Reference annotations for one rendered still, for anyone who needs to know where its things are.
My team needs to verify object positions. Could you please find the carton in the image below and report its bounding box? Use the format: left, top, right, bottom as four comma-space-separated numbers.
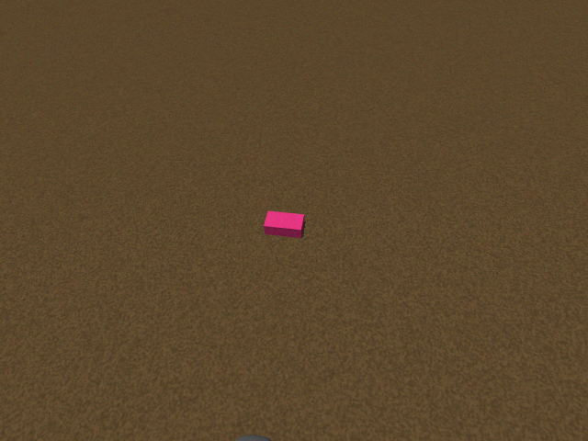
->
264, 211, 304, 238

